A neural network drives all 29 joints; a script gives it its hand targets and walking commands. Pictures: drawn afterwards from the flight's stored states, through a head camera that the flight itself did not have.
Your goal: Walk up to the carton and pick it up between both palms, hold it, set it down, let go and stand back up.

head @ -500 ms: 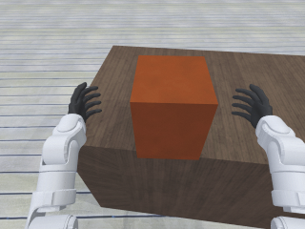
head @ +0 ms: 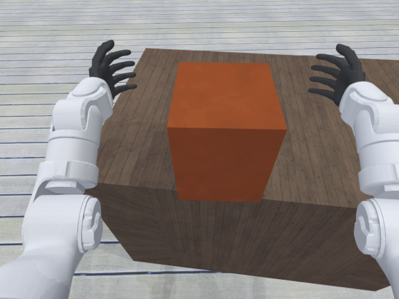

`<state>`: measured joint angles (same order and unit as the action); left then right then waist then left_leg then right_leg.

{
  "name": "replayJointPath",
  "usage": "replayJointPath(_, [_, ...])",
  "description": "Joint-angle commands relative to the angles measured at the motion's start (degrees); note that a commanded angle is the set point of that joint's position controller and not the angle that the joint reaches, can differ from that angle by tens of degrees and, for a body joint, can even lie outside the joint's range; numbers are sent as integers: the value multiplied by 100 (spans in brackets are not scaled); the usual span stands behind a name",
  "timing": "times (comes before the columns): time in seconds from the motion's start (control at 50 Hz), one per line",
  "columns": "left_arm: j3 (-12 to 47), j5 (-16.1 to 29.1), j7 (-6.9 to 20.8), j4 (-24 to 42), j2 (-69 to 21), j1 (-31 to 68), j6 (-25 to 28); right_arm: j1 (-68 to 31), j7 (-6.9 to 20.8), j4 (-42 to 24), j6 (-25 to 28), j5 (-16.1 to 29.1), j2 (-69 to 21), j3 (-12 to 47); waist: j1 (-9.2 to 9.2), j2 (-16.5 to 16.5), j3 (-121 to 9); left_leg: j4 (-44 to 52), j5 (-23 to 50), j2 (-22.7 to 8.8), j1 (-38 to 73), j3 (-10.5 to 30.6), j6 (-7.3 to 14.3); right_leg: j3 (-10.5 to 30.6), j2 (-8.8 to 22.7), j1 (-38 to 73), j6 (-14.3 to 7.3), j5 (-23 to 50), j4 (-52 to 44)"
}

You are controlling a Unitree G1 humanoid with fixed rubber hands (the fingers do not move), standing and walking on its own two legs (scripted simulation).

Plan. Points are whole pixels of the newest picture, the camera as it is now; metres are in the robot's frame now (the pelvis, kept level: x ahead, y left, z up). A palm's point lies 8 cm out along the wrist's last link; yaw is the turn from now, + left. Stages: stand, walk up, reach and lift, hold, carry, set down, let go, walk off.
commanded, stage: reach and lift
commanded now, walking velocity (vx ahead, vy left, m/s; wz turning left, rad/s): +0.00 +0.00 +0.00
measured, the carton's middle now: (221, 135) +0.47 -0.03 +0.07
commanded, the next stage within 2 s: none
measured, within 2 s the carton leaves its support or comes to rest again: neither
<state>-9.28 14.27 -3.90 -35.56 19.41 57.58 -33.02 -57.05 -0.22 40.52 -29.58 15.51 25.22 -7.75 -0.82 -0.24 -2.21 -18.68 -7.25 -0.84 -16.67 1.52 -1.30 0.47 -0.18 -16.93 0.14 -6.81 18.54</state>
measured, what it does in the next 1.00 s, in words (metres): stands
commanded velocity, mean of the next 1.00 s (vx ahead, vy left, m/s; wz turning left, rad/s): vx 0.00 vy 0.00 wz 0.00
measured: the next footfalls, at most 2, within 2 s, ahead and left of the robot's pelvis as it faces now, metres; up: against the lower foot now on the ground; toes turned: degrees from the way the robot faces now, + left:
none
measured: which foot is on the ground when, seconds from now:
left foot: down 0.00-1.00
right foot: down 0.00-1.00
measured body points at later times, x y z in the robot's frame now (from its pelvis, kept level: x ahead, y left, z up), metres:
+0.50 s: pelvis +0.02 +0.00 +0.01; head +0.05 +0.00 +0.46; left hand +0.47 +0.21 +0.17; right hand +0.48 -0.22 +0.18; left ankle +0.02 +0.13 -0.75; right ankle +0.02 -0.12 -0.75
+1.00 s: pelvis +0.03 +0.00 +0.01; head +0.03 -0.01 +0.46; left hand +0.47 +0.16 +0.16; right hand +0.46 -0.24 +0.16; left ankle +0.02 +0.13 -0.75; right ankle +0.02 -0.12 -0.75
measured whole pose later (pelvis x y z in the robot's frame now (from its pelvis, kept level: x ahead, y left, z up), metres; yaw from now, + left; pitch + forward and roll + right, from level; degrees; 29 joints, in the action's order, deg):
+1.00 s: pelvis +0.03 +0.00 +0.01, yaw -1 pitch +5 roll +0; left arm -10.4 2.1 1.1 -47.1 11.0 51.9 -24.1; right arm -53.3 6.1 52.5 -21.9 4.2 18.3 -11.5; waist -1.0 -1.4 -5.0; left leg -8.1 -4.2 -1.2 -9.1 0.7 -1.3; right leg 1.0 -0.4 -9.4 0.0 -3.2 7.5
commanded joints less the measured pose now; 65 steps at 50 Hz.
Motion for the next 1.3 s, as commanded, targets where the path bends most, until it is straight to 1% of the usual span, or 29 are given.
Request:
replayJointPath(0.0, [-18, 292, -136, 1342, 1727, 4297, 305, -4323, -291, -1487, 203, 389, 1563, 50, 55, 45, -5069, -176, 1750, 438, 1500, -327, -74, -313, -345, 1831, 246, 2445, 298])
replayJointPath(0.04, [43, 321, -179, 942, 1793, 4165, 56, -4184, -290, -1164, -47, 362, 1635, 191, 77, 201, -4977, -111, 1947, 443, 1414, -312, -93, -330, -368, 1749, 269, 2611, 257])
replayJointPath(0.12, [145, 97, -88, -328, 1588, 3512, -450, -3500, -84, 226, -515, 140, 1399, 356, 57, 239, -3792, 220, 2048, 490, 1200, -311, -244, -383, -394, 1452, 329, 2706, -67])
replayJointPath(0.16, [155, -15, 84, -944, 1407, 3141, -545, -3230, 139, 735, -583, 34, 1134, 474, 79, 459, -3010, 434, 2068, 523, 1046, -288, -266, -363, -387, 1584, 409, 2939, -224])
replayJointPath(0.2, [178, -132, 295, -1296, 1256, 2813, -464, -3061, 355, 1032, -488, -20, 942, 476, 93, 497, -2364, 689, 2188, 559, 1001, -255, -279, -283, -362, 1874, 479, 3262, -352])
replayJointPath(0.24, [195, -195, 494, -1472, 1063, 2592, -250, -2970, 519, 1000, -257, -42, 754, 450, 87, 426, -1962, 891, 2334, 571, 1111, -216, -230, -184, -355, 2114, 537, 3599, -455])
replayJointPath(0.3, [206, -217, 691, -1154, 884, 2621, 257, -2897, 585, 732, 224, -107, 676, 305, 66, 239, -2002, 951, 2444, 538, 1458, -156, -191, -96, -305, 2415, 548, 3727, -516])
replayJointPath(0.34, [110, -229, 741, -828, 904, 2744, 592, -2902, 511, 366, 524, -197, 736, 185, 50, 242, -2272, 931, 2384, 505, 1605, -140, -184, -85, -293, 2494, 525, 3584, -538])
replayJointPath(0.36, [108, -251, 747, -533, 872, 2806, 763, -2871, 456, 231, 651, -265, 723, 44, -39, 119, -2469, 887, 2372, 465, 1762, -150, -157, -41, -271, 2491, 504, 3525, -539])
replayJointPath(0.38, [25, -253, 748, -399, 857, 2797, 910, -2853, 406, 70, 769, -306, 679, 8, -66, 153, -2626, 839, 2318, 447, 1866, -125, -140, -74, -271, 2473, 480, 3404, -541])
replayJointPath(0.42, [-23, -277, 711, 129, 792, 2916, 1157, -2746, 313, -245, 940, -423, 580, -139, -191, 14, -3044, 705, 2497, 359, 2211, -85, -129, -111, -304, 2306, 390, 3173, -606])
replayJointPath(0.48, [-141, -378, 611, 821, 772, 2903, 1452, -2585, 152, -805, 1145, -583, 490, -338, -259, -132, -3652, 475, 2742, 296, 2547, -75, -177, -157, -314, 2165, 276, 2912, -647])
replayJointPath(0.54, [-328, -645, 475, 1507, 806, 2876, 1602, -2546, -12, -1515, 1278, -823, 556, -682, -310, -513, -4336, 310, 2918, 256, 2766, -104, -241, -209, -331, 1920, 137, 2609, -700])
replayJointPath(0.6, [-378, -752, 296, 2002, 767, 2963, 1615, -2858, -140, -2278, 1341, -947, 616, -812, -267, -399, -4861, 113, 3224, 242, 2898, -152, -253, -290, -377, 1543, 63, 2533, -658])
replayJointPath(0.66, [-298, -677, 167, 1772, 663, 2798, 1414, -2997, -193, -2516, 1254, -937, 643, -675, -141, -141, -5156, 68, 3128, 235, 2690, -222, -253, -383, -385, 1278, 67, 2319, -627])
replayJointPath(0.68, [-252, -671, 141, 1566, 568, 2685, 1317, -2972, -174, -2411, 1190, -905, 612, -593, -88, -102, -5051, 85, 2954, 242, 2519, -247, -245, -417, -387, 1217, 82, 2184, -617])
replayJointPath(0.72, [-103, -696, 121, 917, 389, 2404, 1110, -2708, -71, -1763, 1005, -913, 522, -451, -42, 69, -4493, 224, 2476, 260, 2193, -266, -270, -423, -369, 1038, 97, 1773, -663])
replayJointPath(0.8, [47, -818, 213, -449, 76, 1531, 761, -1795, 300, 71, 660, -853, 39, -174, 50, 298, -2542, 612, 1264, 292, 1541, -292, -263, -416, -348, 645, 169, 842, -899])
replayJointPath(0.82, [39, -938, 259, -714, -12, 1355, 719, -1531, 401, 553, 613, -888, -75, -169, 74, 249, -1988, 729, 1003, 313, 1354, -300, -272, -379, -342, 598, 180, 679, -968])
replayJointPath(0.86, [-32, -1080, 371, -1021, -103, 981, 747, -1123, 574, 980, 638, -1004, -279, -220, 73, 345, -1348, 959, 666, 323, 1304, -296, -221, -311, -325, 728, 255, 613, -1099])
replayJointPath(0.9, [-177, -1231, 494, -910, -235, 873, 907, -899, 707, 1083, 769, -1098, -436, -313, 51, 303, -1099, 1082, 606, 345, 1343, -279, -167, -233, -303, 1043, 265, 856, -1181])
replayJointPath(0.96, [-394, -1411, 627, 2, -348, 1020, 1337, -901, 716, 274, 1166, -1285, -602, -543, -24, 233, -1613, 1086, 1266, 354, 1618, -184, -56, -110, -319, 1767, 285, 1932, -1066])
replayJointPath(1.02, [-589, -1484, 598, 1305, -389, 1353, 1886, -1383, 496, -1281, 1652, -1361, -682, -735, -51, 178, -2842, 882, 2089, 370, 1997, -128, 35, -60, -327, 2646, 265, 3151, -732])
replayJointPath(1.1, [-527, -1319, 322, 2630, -116, 1758, 2430, -2256, 0, -3427, 2199, -1335, -408, -724, -102, 292, -4740, 451, 3012, 408, 2239, -125, 120, -84, -324, 3157, 231, 4498, -106])
replayJointPath(1.12, [-465, -1197, 236, 2878, -73, 1857, 2503, -2374, -129, -3825, 2272, -1297, -361, -626, -104, 433, -5233, 395, 3070, 450, 2112, -184, 146, -95, -294, 3441, 231, 4809, 83])
replayJointPath(1.16, [-326, -1050, 93, 3130, 57, 1981, 2524, -2467, -344, -4155, 2278, -1119, -402, -432, -89, 417, -5921, 365, 3092, 498, 1917, -268, 215, -92, -232, 3542, 264, 5221, 376])
replayJointPath(1.2, [-185, -935, -15, 2907, 113, 1993, 2342, -2347, -492, -3833, 2076, -988, -495, -228, -39, 393, -6058, 424, 2939, 536, 1643, -324, 257, -127, -202, 3413, 305, 5098, 455])
replayJointPath(1.24, [-1, -890, -66, 1988, 33, 1822, 1955, -2048, -527, -2757, 1668, -910, -653, 19, -8, 428, -5312, 608, 2350, 556, 1307, -375, 240, -186, -160, 2938, 362, 4458, 339])
replayJointPath(1.28, [225, -1022, -7, 734, -185, 1311, 1440, -1339, -430, -1201, 1109, -911, -901, 170, 18, 255, -3792, 786, 1632, 513, 1064, -356, 174, -255, -167, 2238, 359, 3240, 2])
